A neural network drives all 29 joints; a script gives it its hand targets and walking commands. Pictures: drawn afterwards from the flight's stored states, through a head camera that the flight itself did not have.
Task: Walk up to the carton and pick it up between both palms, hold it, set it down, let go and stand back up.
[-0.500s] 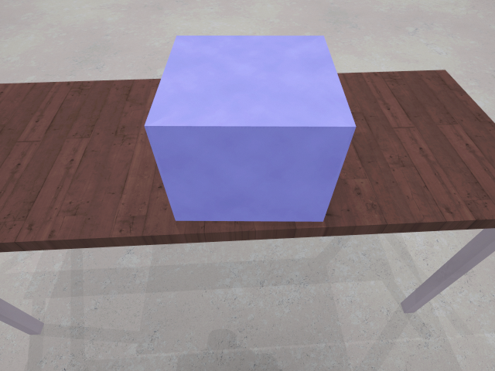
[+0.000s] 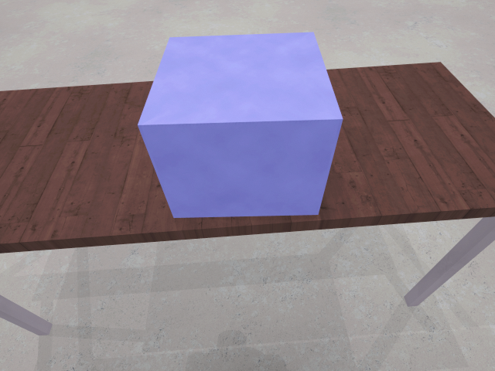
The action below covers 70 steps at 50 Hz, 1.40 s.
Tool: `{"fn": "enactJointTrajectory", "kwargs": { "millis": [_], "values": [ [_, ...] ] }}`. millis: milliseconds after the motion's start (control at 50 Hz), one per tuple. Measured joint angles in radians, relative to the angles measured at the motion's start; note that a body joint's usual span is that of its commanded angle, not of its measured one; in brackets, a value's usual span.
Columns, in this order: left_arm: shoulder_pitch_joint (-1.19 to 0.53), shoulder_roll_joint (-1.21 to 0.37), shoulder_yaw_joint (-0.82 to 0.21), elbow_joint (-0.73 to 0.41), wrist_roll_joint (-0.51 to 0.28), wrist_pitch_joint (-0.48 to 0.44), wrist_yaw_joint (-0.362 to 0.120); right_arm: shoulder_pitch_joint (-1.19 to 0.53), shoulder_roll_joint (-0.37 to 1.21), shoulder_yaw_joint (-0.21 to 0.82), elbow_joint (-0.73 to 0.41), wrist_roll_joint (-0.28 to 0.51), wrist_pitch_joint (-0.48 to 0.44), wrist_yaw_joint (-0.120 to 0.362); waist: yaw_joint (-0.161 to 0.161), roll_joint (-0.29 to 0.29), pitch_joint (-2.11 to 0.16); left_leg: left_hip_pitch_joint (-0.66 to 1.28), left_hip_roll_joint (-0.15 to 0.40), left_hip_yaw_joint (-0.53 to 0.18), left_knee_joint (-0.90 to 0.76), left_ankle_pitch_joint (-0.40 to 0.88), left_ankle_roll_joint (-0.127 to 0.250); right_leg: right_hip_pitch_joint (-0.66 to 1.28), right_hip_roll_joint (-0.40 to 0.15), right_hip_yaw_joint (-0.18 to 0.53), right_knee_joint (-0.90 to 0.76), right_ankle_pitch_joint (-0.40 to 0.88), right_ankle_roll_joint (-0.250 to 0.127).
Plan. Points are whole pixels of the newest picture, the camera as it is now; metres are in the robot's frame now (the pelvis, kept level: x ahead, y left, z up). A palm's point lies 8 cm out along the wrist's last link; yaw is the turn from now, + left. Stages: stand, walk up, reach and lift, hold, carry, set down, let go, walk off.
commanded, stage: stand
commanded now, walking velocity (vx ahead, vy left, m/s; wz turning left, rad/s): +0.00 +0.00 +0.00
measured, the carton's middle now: (243, 125) +0.57 +0.05 +0.07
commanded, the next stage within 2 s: reach and lift in 0.20 s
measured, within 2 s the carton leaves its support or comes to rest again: neither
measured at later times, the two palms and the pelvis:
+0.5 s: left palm (149, 328) +0.21 +0.23 -0.13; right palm (381, 348) +0.19 -0.20 -0.14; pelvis -0.02 -0.01 -0.03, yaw +2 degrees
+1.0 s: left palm (138, 315) +0.22 +0.23 -0.07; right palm (394, 350) +0.17 -0.20 -0.06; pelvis -0.02 +0.00 +0.00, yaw -2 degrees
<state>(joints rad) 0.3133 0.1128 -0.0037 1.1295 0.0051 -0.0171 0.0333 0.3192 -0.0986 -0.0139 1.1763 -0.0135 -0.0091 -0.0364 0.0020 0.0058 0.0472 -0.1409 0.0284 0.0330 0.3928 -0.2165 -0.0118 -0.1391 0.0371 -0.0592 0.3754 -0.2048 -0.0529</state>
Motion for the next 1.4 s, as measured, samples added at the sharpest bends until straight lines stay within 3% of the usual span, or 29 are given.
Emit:
{"fn": "enactJointTrajectory", "kwargs": {
  "millis": [240,260,320,380,420,480,560,640,740,840,920,980,1060,1120,1200,1280,1400],
  "values": [
    [-0.003,-0.004,-0.001,0.0,0.001,-0.006,0.001,0.006,0.004,0.004,0.007,0.002,-0.001,-0.003,0.004,-0.006,-0.01,-0.005,0.006,0.0,0.007,-0.007,-0.007,-0.007,0.006,0.0,0.009,-0.008,-0.007],
    [-0.007,0.004,-0.006,-0.056,-0.024,0.06,-0.001,-0.003,0.007,-0.019,-0.047,0.02,0.036,0.009,0.004,-0.011,-0.028,-0.047,0.004,0.003,0.033,-0.02,0.0,-0.054,0.003,0.003,0.043,-0.019,-0.003],
    [-0.17,0.081,-0.003,-0.214,-0.068,0.263,0.064,-0.189,-0.005,-0.148,-0.214,-0.007,0.183,0.041,-0.015,-0.046,0.001,-0.2,-0.006,0.01,0.189,-0.113,0.016,-0.223,-0.015,0.007,0.227,-0.098,0.011],
    [-0.419,0.162,0.005,-0.321,-0.137,0.505,0.095,-0.407,-0.056,-0.153,-0.339,0.028,0.339,0.052,-0.018,-0.068,0.016,-0.325,-0.009,-0.004,0.294,-0.073,0.009,-0.348,-0.024,-0.009,0.35,-0.114,-0.007],
    [-0.563,0.187,0.016,-0.324,-0.157,0.62,0.066,-0.526,-0.083,-0.104,-0.32,0.09,0.422,0.031,-0.028,-0.068,-0.011,-0.402,-0.008,-0.029,0.352,-0.091,-0.009,-0.406,-0.025,-0.034,0.386,-0.131,-0.017],
    [-0.661,0.181,0.028,-0.286,-0.126,0.677,-0.017,-0.6,-0.059,-0.014,-0.253,0.199,0.487,-0.019,-0.041,-0.057,-0.064,-0.452,0.0,-0.055,0.358,-0.095,-0.007,-0.432,-0.015,-0.059,0.355,-0.118,-0.025],
    [-0.507,0.113,0.043,-0.432,-0.025,0.673,-0.095,-0.482,0.036,0.066,-0.257,0.275,0.401,-0.089,-0.042,-0.036,-0.089,-0.337,0.013,-0.042,0.207,-0.055,-0.015,-0.315,0.006,-0.04,0.181,-0.05,-0.019],
    [-0.279,0.041,0.087,-0.58,0.046,0.634,-0.106,-0.286,0.033,0.094,-0.327,0.21,0.282,-0.1,-0.002,-0.004,-0.098,-0.194,0.005,-0.023,0.041,0.0,-0.014,-0.195,0.012,0.015,0.027,0.013,-0.006],
    [-0.14,0.076,0.073,-0.637,-0.025,0.537,-0.077,-0.156,-0.056,0.041,-0.53,0.091,0.261,-0.049,0.019,0.018,-0.06,-0.135,-0.005,-0.007,-0.023,0.028,-0.006,-0.16,0.005,0.04,0.002,0.031,0.005],
    [-0.21,0.162,0.023,-0.693,-0.124,0.522,-0.047,-0.209,-0.093,-0.018,-0.715,0.077,0.343,-0.014,0.003,-0.034,-0.055,-0.194,-0.016,-0.016,0.008,0.039,-0.003,-0.229,-0.007,0.029,0.065,0.019,0.007],
    [-0.329,0.204,0.007,-0.714,-0.152,0.552,-0.057,-0.286,-0.067,-0.001,-0.716,0.148,0.426,-0.001,-0.002,-0.087,-0.09,-0.237,-0.009,-0.02,0.029,0.043,-0.008,-0.268,-0.001,0.024,0.077,0.027,0.0],
    [-0.351,0.208,0.028,-0.731,-0.117,0.562,-0.089,-0.301,-0.023,0.036,-0.693,0.203,0.444,0.0,-0.014,-0.105,-0.122,-0.222,0.003,-0.011,0.019,0.045,-0.012,-0.247,0.012,0.034,0.043,0.047,-0.005],
    [-0.296,0.188,0.061,-0.79,-0.042,0.598,-0.107,-0.257,0.007,0.053,-0.69,0.211,0.417,0.003,-0.022,-0.093,-0.105,-0.116,0.006,0.001,-0.029,0.052,-0.008,-0.132,0.016,0.048,-0.031,0.073,0.0],
    [-0.215,0.166,0.072,-0.826,-0.019,0.601,-0.111,-0.187,0.0,0.041,-0.709,0.187,0.37,-0.002,-0.009,-0.07,-0.081,-0.035,0.001,0.015,-0.06,0.055,0.0,-0.053,0.012,0.062,-0.066,0.082,0.008],
    [-0.089,0.141,0.07,-0.862,-0.03,0.566,-0.104,-0.081,-0.024,0.022,-0.772,0.153,0.316,0.01,0.017,-0.046,-0.05,0.032,-0.011,0.03,-0.081,0.055,0.013,0.004,0.001,0.077,-0.074,0.079,0.02],
    [0.016,0.13,0.063,-0.921,-0.066,0.5,-0.072,-0.01,-0.044,-0.013,-0.85,0.126,0.292,0.051,0.037,-0.03,-0.038,0.032,-0.018,0.033,-0.059,0.045,0.027,0.004,-0.006,0.079,-0.051,0.07,0.029],
    [0.056,0.144,0.045,-0.979,-0.119,0.383,-0.041,-0.011,-0.084,-0.058,-0.916,0.12,0.254,0.093,0.047,-0.005,-0.063,-0.005,-0.011,0.025,0.006,0.015,0.032,-0.015,-0.001,0.071,-0.02,0.058,0.03]
  ]
}}
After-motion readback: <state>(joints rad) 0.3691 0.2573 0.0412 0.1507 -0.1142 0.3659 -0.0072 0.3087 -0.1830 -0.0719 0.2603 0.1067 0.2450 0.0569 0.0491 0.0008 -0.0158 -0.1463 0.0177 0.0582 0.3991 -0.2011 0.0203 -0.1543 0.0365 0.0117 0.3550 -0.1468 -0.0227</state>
